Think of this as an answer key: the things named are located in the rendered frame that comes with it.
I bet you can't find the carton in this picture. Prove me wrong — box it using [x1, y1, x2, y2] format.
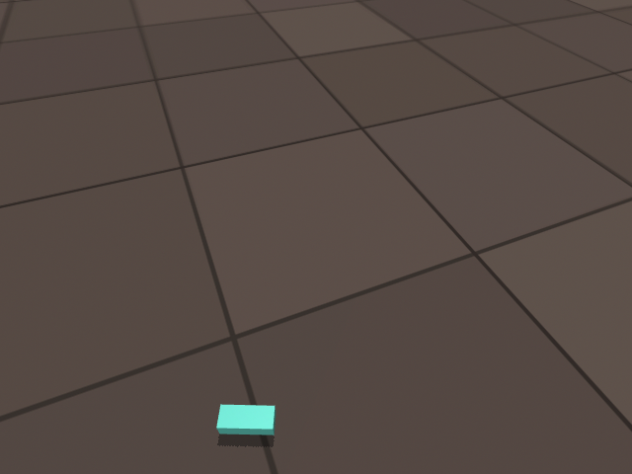
[216, 405, 276, 435]

